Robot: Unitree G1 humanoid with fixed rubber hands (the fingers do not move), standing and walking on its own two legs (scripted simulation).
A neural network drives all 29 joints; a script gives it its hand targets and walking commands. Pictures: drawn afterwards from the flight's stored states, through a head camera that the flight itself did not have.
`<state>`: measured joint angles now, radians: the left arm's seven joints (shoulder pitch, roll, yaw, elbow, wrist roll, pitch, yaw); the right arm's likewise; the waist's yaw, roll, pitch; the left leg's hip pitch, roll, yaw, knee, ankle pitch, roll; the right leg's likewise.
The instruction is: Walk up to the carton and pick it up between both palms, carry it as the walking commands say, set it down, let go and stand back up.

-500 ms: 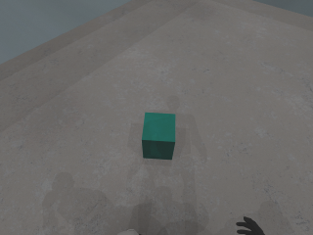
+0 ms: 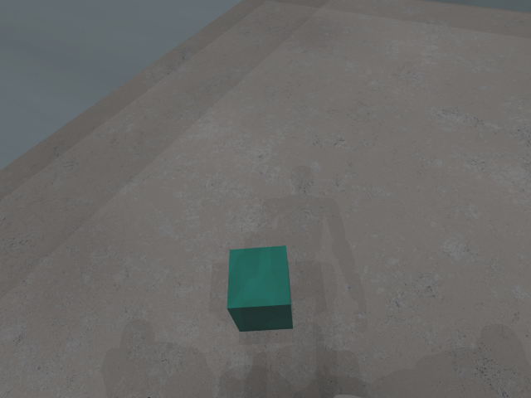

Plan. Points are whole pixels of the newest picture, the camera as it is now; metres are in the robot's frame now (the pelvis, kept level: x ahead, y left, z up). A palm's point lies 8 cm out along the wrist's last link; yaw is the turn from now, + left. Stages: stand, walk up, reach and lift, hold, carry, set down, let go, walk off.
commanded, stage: walk up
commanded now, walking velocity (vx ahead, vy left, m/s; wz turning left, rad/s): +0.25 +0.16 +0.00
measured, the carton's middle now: (262, 290) +0.55 +0.07 -0.65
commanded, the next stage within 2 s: stand in 1.76 s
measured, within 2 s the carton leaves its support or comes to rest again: neither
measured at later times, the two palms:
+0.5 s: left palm out of the picture +0.05 +0.31 -0.15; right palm (383, 376) +0.17 -0.16 -0.12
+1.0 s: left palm out of the picture +0.10 +0.29 -0.13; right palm out of the picture +0.08 -0.16 -0.14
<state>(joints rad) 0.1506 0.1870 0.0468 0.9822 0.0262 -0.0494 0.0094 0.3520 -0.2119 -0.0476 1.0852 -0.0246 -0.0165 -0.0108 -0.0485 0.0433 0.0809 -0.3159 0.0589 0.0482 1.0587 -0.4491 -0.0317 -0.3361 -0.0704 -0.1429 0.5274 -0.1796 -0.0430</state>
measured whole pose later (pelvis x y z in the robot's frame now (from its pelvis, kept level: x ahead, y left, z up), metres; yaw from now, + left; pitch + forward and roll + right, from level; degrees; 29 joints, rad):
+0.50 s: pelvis +0.08 +0.07 +0.01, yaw +0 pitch -1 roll -1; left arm 0.32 0.21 0.04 1.07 0.01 0.01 0.03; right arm 0.14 -0.16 -0.02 1.02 -0.01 -0.02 -0.02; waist 0.03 -0.04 0.06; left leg -0.27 0.06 0.08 0.43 -0.16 0.00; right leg -0.26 -0.06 -0.04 0.62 -0.42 0.03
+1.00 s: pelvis +0.10 +0.07 +0.01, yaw +0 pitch -2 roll +0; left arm 0.27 0.14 0.02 1.11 0.01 -0.01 0.03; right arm 0.29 -0.15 -0.03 1.12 -0.01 0.00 -0.03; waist -0.01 0.00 0.03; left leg -0.18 0.05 0.09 0.36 -0.15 -0.02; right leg -0.12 -0.01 -0.05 0.38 -0.23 -0.01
